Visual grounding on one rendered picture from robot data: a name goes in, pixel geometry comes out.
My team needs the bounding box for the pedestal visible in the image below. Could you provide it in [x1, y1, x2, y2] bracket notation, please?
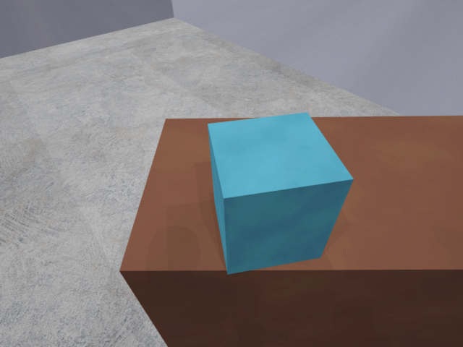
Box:
[119, 116, 463, 347]

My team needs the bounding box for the carton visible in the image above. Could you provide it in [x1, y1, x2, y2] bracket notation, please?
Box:
[208, 112, 354, 275]

